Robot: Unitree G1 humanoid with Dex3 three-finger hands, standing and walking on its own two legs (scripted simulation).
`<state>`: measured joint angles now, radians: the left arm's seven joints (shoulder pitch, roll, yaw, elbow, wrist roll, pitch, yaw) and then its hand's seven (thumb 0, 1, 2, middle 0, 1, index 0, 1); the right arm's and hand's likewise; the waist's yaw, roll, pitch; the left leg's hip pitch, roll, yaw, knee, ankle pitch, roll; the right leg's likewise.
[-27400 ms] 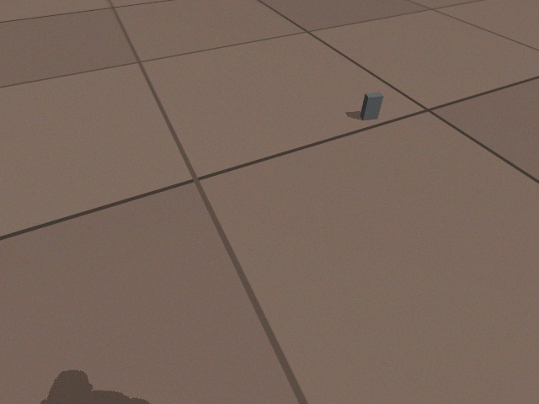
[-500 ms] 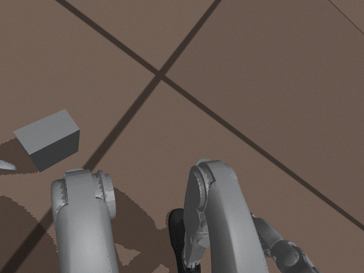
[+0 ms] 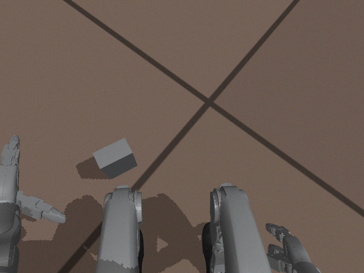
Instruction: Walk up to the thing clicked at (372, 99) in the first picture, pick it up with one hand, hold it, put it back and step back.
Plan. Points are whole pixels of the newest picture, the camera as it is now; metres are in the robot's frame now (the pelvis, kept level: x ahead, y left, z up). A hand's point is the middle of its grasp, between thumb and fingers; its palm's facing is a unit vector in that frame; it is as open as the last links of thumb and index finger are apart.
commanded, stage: home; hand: left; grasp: from the side
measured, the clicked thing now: (117, 160) +0.44 +0.21 -0.36
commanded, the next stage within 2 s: none
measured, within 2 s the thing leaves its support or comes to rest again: neither
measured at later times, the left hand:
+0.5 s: hand (11, 199) +0.27 +0.22 +0.13, palm faces +0.18 -0.92 -0.34, open 17.6 cm
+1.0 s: hand out of the picture +0.24 +0.20 +0.22, palm faces +0.20 -0.94 -0.29, open 17.7 cm
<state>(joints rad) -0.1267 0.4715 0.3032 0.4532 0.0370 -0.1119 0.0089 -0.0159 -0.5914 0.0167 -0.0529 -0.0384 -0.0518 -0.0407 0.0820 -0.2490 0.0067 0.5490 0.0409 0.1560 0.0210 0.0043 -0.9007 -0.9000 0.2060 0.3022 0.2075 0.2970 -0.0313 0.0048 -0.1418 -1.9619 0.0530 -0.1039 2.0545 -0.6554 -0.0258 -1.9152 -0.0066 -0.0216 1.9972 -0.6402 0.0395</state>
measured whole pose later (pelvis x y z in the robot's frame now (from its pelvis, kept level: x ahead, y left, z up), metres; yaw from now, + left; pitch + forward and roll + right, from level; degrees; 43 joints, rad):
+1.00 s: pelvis +0.09 +0.00 +0.27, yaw +5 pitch +8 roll -2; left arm 0.49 0.21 -0.01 -0.05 -0.01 0.30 0.15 -0.01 -0.60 0.01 -0.05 -0.04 -0.05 -0.04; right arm 0.26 -0.20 0.03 0.47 0.02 -0.09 -0.17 0.01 -0.90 -0.90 0.21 0.30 0.21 0.30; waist -0.02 0.04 -0.12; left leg -0.66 0.06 -0.04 1.00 -0.49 -0.03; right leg -0.61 -0.03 -0.05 0.94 -0.48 0.03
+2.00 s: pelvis +0.09 -0.01 +0.28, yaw +5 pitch +7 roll -2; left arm 0.47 0.19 -0.01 0.00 -0.01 0.28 0.13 -0.01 -0.59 0.02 -0.05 -0.04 -0.05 -0.04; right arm 0.26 -0.21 0.02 0.52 0.01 -0.12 -0.18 0.01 -0.90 -0.90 0.20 0.30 0.21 0.30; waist -0.02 0.04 -0.10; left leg -0.62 0.07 -0.04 0.96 -0.47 -0.04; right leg -0.58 -0.02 -0.05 0.92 -0.46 0.01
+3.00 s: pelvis +0.08 -0.01 +0.29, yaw +5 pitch +2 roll +0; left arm 0.26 0.28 -0.02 0.47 0.06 0.06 0.03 -0.01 0.33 0.75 -0.20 -0.28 -0.20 -0.28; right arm 0.17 -0.27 0.01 0.75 -0.06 -0.03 -0.04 0.01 -0.90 -0.90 0.21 0.30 0.21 0.30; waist 0.01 -0.01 0.00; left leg -0.49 0.03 -0.02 0.87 -0.42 -0.03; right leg -0.47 -0.05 -0.03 0.88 -0.44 0.01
